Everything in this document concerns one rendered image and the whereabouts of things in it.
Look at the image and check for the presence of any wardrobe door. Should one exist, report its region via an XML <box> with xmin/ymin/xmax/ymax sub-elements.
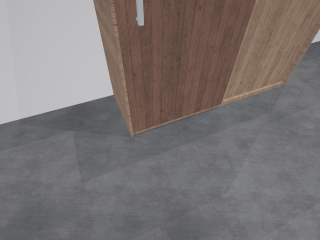
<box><xmin>113</xmin><ymin>0</ymin><xmax>256</xmax><ymax>133</ymax></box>
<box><xmin>223</xmin><ymin>0</ymin><xmax>320</xmax><ymax>100</ymax></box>

